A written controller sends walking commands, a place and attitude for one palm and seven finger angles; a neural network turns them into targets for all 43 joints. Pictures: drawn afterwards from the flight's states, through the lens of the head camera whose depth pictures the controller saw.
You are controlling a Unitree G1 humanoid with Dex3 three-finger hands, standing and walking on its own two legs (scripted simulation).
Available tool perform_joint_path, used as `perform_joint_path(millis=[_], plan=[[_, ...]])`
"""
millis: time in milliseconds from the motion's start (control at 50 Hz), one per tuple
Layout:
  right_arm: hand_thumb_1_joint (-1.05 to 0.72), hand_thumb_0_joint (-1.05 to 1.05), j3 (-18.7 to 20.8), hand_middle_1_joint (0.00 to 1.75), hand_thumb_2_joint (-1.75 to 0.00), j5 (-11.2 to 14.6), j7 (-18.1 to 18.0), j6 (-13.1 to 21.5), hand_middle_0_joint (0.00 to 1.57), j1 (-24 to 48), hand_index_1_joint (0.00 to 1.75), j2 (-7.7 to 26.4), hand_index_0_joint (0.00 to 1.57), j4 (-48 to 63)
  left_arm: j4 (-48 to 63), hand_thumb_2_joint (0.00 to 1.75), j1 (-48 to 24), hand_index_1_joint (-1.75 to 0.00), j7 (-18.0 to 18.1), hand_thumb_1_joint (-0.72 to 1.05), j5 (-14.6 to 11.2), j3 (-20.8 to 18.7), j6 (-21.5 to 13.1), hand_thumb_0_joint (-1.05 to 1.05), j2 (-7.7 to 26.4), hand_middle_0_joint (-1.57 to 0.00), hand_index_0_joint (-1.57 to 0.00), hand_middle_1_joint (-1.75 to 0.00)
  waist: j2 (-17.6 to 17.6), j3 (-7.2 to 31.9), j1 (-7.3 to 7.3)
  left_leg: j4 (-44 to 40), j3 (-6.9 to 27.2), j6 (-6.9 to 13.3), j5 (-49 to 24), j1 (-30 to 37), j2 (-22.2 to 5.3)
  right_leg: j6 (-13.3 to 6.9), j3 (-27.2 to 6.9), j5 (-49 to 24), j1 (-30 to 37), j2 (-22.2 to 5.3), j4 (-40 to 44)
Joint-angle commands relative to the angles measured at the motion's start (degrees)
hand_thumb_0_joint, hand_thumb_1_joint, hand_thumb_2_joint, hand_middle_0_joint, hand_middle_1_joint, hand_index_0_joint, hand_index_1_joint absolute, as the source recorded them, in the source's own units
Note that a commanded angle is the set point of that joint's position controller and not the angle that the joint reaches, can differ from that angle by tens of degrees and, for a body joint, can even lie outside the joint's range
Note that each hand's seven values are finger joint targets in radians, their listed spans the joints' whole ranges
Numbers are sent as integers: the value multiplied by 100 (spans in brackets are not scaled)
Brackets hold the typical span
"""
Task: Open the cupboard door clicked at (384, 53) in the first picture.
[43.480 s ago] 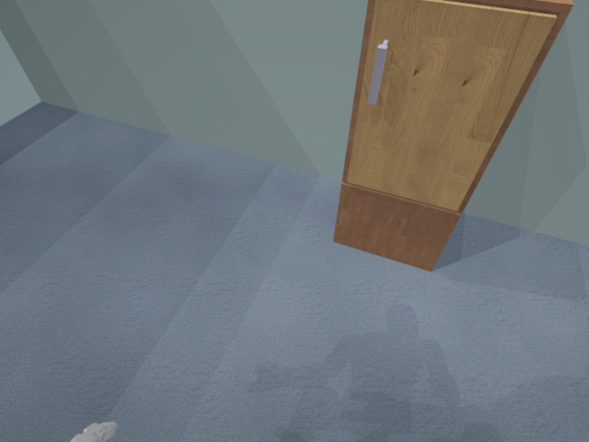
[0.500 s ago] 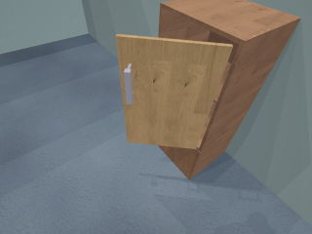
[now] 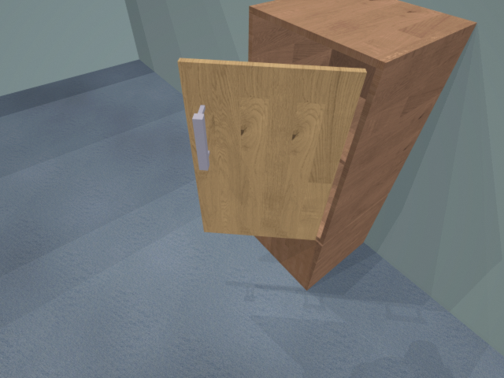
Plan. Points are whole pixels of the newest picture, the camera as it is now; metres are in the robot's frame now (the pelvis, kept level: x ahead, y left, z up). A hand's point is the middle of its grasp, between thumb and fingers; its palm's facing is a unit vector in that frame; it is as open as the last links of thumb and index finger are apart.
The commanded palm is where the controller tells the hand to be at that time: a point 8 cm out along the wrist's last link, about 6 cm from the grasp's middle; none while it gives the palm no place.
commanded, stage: look again from close up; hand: left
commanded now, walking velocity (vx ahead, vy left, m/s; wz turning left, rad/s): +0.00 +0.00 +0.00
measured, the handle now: (203, 138) +0.62 +0.15 +0.03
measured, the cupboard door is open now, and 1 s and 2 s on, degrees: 47 47 47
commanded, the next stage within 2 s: shuffle to correct the standing spot in 0.06 s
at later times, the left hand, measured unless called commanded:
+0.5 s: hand out of the picture +0.00 +0.13 -0.18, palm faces +0.06 -0.99 -0.14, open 7.4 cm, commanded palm none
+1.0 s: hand out of the picture +0.07 +0.18 -0.18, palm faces +0.02 -0.97 -0.24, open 7.4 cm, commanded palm none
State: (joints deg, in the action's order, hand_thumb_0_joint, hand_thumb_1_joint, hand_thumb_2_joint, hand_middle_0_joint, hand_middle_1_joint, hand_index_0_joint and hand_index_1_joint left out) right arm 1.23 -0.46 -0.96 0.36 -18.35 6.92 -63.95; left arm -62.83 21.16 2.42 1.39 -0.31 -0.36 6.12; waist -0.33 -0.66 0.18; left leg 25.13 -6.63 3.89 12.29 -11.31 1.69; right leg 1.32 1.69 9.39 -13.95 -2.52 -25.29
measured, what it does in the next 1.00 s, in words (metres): stands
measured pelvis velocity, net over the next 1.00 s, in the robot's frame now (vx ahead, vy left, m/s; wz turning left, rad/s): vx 0.03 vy -0.01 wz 0.00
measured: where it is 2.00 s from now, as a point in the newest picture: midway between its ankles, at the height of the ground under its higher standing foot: outside the picture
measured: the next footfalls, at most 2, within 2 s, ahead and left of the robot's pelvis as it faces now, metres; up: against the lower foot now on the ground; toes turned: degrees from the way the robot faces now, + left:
none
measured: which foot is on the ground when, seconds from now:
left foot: down 0.00-1.00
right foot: down 0.00-1.00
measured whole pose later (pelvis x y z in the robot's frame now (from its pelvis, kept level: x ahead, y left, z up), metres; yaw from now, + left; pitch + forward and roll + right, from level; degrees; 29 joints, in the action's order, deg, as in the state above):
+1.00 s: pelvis +0.03 -0.01 -0.01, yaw +0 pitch -1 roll -1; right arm 2.1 -0.2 -1.3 -0.3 -12.3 9.8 -57.1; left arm -58.3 14.4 3.4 0.9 -1.0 -0.1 10.5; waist 0.1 -3.8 1.2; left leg 33.3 -5.8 2.6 19.6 -12.9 -0.2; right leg 0.3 2.1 15.8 -15.0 -0.9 -32.2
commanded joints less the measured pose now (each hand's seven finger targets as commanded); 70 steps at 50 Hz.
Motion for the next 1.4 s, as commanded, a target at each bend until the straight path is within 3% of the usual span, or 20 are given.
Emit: perform_joint_path(millis=[0,140,220,300,460,520,580,640,720,800,860,880,900,920,940,1000,1040,1080,1160,1380], plan=[[-90,0,63,30,-90,-7,-59,82,20,-383,30,519,20,136,144,90,482,-30,37,90,8,-72,-86,0,423,-20,-20,-30,-58,-502,-24,-981,1026,-125,876,-573,-820,-215,-474,195,15,-326,418],[-90,0,31,30,-90,-6,-64,89,20,-370,30,480,20,71,132,90,400,-30,36,90,-17,-61,-106,0,440,-20,-20,-30,-84,-420,-3,-856,901,-167,461,-356,-775,-233,-521,129,36,-373,515],[-90,0,67,30,-90,-54,-62,38,20,-453,30,567,20,26,132,90,456,-30,-20,90,33,-114,-48,0,423,-20,-20,-30,32,-674,1,-1055,1060,-79,1972,-568,-854,-258,-470,1534,-219,-222,423],[-90,0,128,30,-90,-65,-65,37,20,-421,30,650,20,102,177,90,577,-30,-100,90,59,-171,-38,0,367,-20,-20,-30,169,-940,-66,-1188,1317,83,2537,-836,-1049,-308,-342,1615,-315,-67,103],[-90,0,136,30,-90,-48,-101,133,20,-531,30,542,20,177,208,90,771,-30,-155,90,31,-242,-111,0,334,-20,-20,-30,-16,-993,-66,-543,1076,105,1853,-750,-951,-538,-732,1453,-321,-196,118],[-90,0,3,30,-90,-13,-137,165,20,-494,30,253,20,165,51,90,982,-30,-53,90,-11,-213,-178,0,413,-20,-20,-30,-711,-660,-77,416,358,-168,154,-742,-499,-685,-1242,-672,373,-677,386],[-90,0,-35,30,-90,21,-203,155,20,-635,30,272,20,-17,34,90,753,-30,25,90,-78,-139,-222,0,449,-20,-20,-30,-158,-59,83,23,493,-298,-1287,124,-709,-532,-676,-3410,615,-639,-100],[-90,0,44,30,-90,48,-277,88,20,-577,30,416,20,38,147,90,684,-30,119,90,-72,-168,-159,0,565,-20,-20,-30,142,100,25,241,488,-312,-2844,435,-809,-356,-543,-4092,645,-596,-399],[-90,0,180,30,-90,15,-261,-23,20,-421,30,564,20,248,349,90,474,-30,140,90,-36,-272,-61,0,689,-20,-20,-30,5,295,18,549,439,-303,-2801,476,-834,-397,-559,-3742,524,-639,-576],[-90,0,187,30,-90,-6,-218,-74,20,-173,30,538,20,355,480,90,109,-30,109,90,-22,-260,29,0,649,-20,-20,-30,-49,60,17,307,608,-240,-2073,327,-895,-422,-584,-2428,244,-565,-408],[-90,0,168,30,-90,-29,-207,-30,20,-47,30,655,20,369,517,90,-29,-30,76,90,-24,-226,29,0,643,-20,-20,-30,71,206,3,155,726,-174,-2424,454,-975,-366,-512,-2046,303,-425,-437],[-90,0,220,30,-90,103,-123,56,20,572,30,1005,20,896,358,90,351,-30,257,90,-48,-229,-35,0,1021,-20,-20,-30,-34,392,-161,1193,475,-315,-2317,275,-1080,-275,-599,-3111,261,-681,-222],[-90,0,145,30,-90,81,-71,30,20,552,30,875,20,1130,538,90,59,-30,227,90,-15,-236,-114,0,1205,-20,-20,-30,-92,264,27,1083,408,-397,-1017,-232,-685,-468,-801,-3623,516,-965,-299],[-90,0,128,30,-90,31,-49,49,20,80,30,594,20,1025,682,90,-135,-30,179,90,-18,-184,-140,0,1132,-20,-20,-30,-350,752,190,639,520,-355,-118,-102,-561,-618,-858,-2997,592,-1023,-510],[-90,0,120,30,-90,3,-48,49,20,25,30,654,20,1002,789,90,-348,-30,140,90,-39,-146,-115,0,1044,-20,-20,-30,-174,825,184,386,615,-301,-373,58,-614,-576,-704,-2269,507,-830,-565],[-90,0,99,30,-90,-52,-49,71,20,308,30,863,20,1100,887,90,-514,-30,58,90,-23,-93,-10,0,999,-20,-20,-30,525,-6,-10,-123,1097,-75,-1075,-342,-973,-362,-328,-134,75,-247,-466],[-90,0,88,30,-90,-58,-29,65,20,461,30,958,20,1210,899,90,-464,-30,17,90,-16,-72,49,0,968,-20,-20,-30,282,-455,-72,-519,1225,-47,143,-810,-979,-311,-267,544,13,-151,-280],[-90,0,114,30,-90,-74,8,48,20,494,30,1055,20,1260,921,90,-439,-30,-18,90,1,-64,68,0,984,-20,-20,-30,168,-609,-64,-858,1309,-62,1423,-1092,-907,-314,-280,746,-13,-131,-214],[-90,0,133,30,-90,-86,38,31,20,476,30,1119,20,1282,991,90,-303,-30,-52,90,28,-75,80,0,992,-20,-20,-30,185,-566,-89,-1106,1363,-45,2080,-1330,-907,-277,-170,825,77,-95,-236],[-90,0,45,30,-90,-62,27,62,20,80,30,1010,20,937,767,90,3,-30,-75,90,7,-36,-30,0,894,-20,-20,-30,74,-461,17,-947,1261,-67,1775,-988,-768,-306,-459,1153,-248,-254,213]])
